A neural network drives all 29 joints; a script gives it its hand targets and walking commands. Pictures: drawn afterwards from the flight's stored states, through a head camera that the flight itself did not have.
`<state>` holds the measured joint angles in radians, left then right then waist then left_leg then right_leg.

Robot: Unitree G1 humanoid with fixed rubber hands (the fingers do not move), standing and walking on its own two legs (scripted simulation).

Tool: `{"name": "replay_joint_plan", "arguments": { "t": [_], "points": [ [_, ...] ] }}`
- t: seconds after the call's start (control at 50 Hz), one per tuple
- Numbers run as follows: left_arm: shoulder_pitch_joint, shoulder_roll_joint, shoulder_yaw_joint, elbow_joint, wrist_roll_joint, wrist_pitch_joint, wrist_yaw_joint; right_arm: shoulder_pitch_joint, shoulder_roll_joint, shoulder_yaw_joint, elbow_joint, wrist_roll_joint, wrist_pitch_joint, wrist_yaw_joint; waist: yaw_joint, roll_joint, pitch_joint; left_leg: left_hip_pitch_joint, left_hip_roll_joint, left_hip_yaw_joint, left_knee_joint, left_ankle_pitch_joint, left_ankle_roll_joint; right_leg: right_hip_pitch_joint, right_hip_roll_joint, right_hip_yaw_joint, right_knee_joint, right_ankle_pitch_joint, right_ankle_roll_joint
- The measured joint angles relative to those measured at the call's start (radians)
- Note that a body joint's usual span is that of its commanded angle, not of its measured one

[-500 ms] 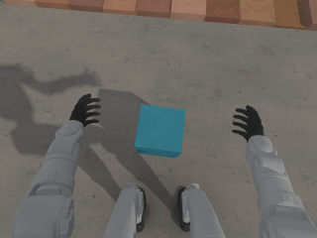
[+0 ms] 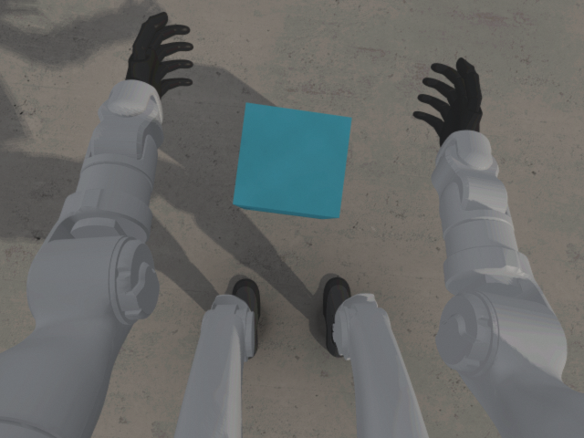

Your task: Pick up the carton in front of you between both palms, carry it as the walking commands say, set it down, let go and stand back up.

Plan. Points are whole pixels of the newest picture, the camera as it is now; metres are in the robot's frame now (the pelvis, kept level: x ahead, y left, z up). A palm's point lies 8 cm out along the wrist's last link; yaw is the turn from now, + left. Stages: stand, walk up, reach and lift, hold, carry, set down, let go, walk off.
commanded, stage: reach and lift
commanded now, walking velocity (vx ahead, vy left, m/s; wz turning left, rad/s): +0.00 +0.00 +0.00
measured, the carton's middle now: (290, 170) +0.49 +0.00 -0.50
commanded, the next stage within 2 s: none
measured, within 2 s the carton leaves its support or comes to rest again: leaves its support in 1.56 s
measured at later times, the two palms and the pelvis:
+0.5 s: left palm (195, 146) +0.51 +0.18 -0.36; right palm (393, 170) +0.47 -0.19 -0.35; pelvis -0.04 -0.01 -0.20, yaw -1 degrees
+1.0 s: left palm (214, 154) +0.51 +0.16 -0.43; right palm (381, 172) +0.47 -0.19 -0.43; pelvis -0.04 -0.01 -0.26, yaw -2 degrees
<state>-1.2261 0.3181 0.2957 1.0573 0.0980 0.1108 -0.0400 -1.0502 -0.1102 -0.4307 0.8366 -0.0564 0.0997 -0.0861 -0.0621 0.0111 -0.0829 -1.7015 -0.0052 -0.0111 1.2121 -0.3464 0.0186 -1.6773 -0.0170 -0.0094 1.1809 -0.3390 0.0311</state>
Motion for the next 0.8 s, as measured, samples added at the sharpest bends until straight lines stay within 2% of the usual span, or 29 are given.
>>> {"name": "replay_joint_plan", "arguments": {
  "t": [0.12, 0.24, 0.36, 0.48, 0.64, 0.7, 0.8],
  "points": [
    [0.07, -0.028, -0.007, -0.022, -0.016, -0.042, 0.03, 0.038, -0.004, 0.011, 0.03, 0.012, -0.052, 0.002, 0.012, 0.0, -0.056, -0.18, 0.004, -0.005, 0.184, -0.081, -0.004, -0.18, 0.007, 0.002, 0.184, -0.08, 0.002],
    [0.079, 0.015, -0.101, -0.073, -0.123, -0.061, 0.066, 0.027, -0.047, 0.114, 0.011, 0.121, -0.07, -0.031, 0.017, -0.008, -0.009, -0.36, 0.004, -0.011, 0.411, -0.146, -0.01, -0.361, 0.017, 0.006, 0.413, -0.147, 0.003],
    [0.018, 0.083, -0.19, -0.092, -0.228, -0.043, 0.087, -0.029, -0.096, 0.209, -0.011, 0.223, -0.045, -0.071, 0.017, -0.017, 0.099, -0.478, 0.006, -0.013, 0.619, -0.177, -0.015, -0.482, 0.023, 0.008, 0.624, -0.179, 0.0],
    [-0.109, 0.123, -0.234, 0.009, -0.278, -0.024, 0.093, -0.151, -0.117, 0.242, 0.07, 0.266, -0.017, -0.094, 0.013, -0.02, 0.214, -0.538, 0.006, -0.018, 0.765, -0.174, -0.016, -0.541, 0.027, 0.005, 0.769, -0.175, 0.002],
    [-0.264, 0.145, -0.275, 0.185, -0.303, -0.051, 0.09, -0.31, -0.135, 0.263, 0.241, 0.281, -0.042, -0.088, 0.014, -0.032, 0.355, -0.585, 0.01, -0.019, 0.887, -0.168, -0.014, -0.589, 0.035, 0.006, 0.888, -0.166, 0.007],
    [-0.29, 0.155, -0.3, 0.201, -0.323, -0.066, 0.094, -0.343, -0.145, 0.277, 0.271, 0.294, -0.059, -0.087, 0.016, -0.037, 0.407, -0.598, 0.011, -0.018, 0.923, -0.172, -0.012, -0.601, 0.037, 0.007, 0.924, -0.169, 0.009],
    [-0.291, 0.167, -0.356, 0.163, -0.366, -0.085, 0.111, -0.381, -0.187, 0.327, 0.291, 0.354, -0.082, -0.09, 0.014, -0.052, 0.463, -0.608, 0.014, -0.016, 0.974, -0.188, -0.01, -0.612, 0.042, 0.01, 0.974, -0.183, 0.012]
  ]
}}
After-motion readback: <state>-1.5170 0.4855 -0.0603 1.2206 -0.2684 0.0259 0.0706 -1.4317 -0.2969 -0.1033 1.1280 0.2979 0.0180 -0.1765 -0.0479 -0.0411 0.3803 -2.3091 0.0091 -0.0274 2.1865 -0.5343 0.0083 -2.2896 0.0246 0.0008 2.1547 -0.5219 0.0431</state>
